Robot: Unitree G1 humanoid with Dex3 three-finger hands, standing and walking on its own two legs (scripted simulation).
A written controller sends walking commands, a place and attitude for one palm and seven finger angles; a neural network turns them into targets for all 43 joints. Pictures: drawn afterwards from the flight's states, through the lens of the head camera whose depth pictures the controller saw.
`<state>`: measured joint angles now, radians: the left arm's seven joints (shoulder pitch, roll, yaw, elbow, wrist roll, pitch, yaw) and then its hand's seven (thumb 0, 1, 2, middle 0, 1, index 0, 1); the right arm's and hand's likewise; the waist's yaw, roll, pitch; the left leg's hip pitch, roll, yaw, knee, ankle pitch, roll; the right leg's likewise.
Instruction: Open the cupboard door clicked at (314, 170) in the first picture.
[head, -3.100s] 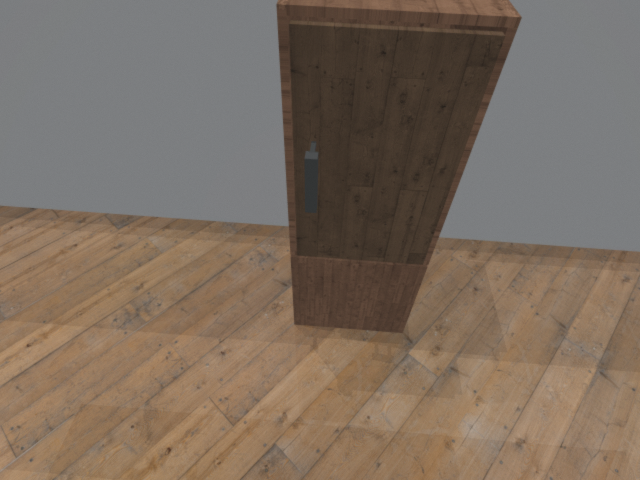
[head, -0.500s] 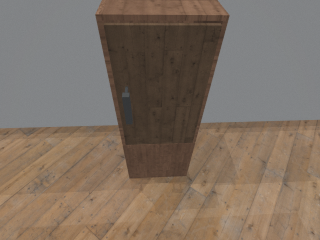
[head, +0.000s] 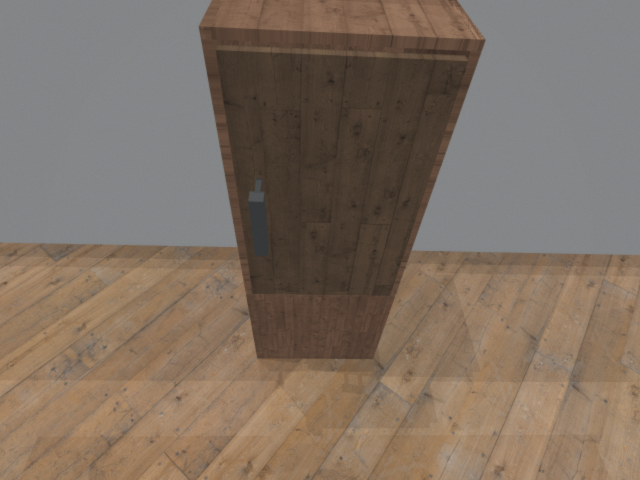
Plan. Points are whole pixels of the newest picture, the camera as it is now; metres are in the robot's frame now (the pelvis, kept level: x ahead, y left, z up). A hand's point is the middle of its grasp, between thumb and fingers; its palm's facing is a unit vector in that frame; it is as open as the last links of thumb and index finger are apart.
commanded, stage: look again from close up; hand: left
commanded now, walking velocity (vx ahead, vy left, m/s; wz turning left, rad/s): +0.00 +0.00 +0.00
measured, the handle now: (260, 217) +0.56 +0.15 -0.04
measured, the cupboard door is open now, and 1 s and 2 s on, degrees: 0 0 0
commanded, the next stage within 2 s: raise the hand with hooked fingers in 0.04 s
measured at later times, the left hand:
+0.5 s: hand (196, 448) +0.17 +0.16 -0.05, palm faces +0.05 -1.00 +0.00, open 8.3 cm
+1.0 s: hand (176, 417) +0.20 +0.20 -0.05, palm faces +0.11 -0.99 -0.07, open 11.2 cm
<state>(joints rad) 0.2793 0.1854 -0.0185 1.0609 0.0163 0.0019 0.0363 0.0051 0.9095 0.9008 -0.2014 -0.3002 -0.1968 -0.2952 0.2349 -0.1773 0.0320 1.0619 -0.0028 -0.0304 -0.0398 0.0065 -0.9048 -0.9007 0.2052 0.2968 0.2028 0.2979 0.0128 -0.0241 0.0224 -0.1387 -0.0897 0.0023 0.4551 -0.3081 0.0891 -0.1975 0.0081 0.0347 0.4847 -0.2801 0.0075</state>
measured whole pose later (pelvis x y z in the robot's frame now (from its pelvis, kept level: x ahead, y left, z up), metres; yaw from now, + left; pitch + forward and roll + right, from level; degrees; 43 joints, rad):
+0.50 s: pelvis -0.04 -0.04 -0.09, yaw -1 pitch +15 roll +2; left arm 0.36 0.19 0.23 0.23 -0.32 -0.55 -0.36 0.00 0.68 0.80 -0.22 -0.45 -0.21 -0.44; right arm 0.15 -0.27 -0.05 0.52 0.03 -0.23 0.00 0.01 -0.90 -0.90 0.21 0.30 0.20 0.30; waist 0.01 -0.04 -0.18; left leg -0.83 -0.05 0.04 1.13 -0.56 0.04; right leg -0.92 0.03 -0.06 1.14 -0.49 -0.09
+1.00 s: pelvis -0.05 -0.05 -0.09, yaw +0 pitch +17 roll +0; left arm 0.21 0.29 0.37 0.28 -0.37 -0.45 -0.36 0.01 0.10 0.56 -0.26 -0.82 -0.25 -0.81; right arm 0.28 -0.25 0.01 0.59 0.04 -0.20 -0.06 0.02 -0.90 -0.90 0.21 0.30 0.21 0.30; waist -0.02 0.01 -0.15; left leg -0.91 -0.03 -0.01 1.14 -0.53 0.01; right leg -0.96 0.05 -0.12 1.10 -0.45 -0.10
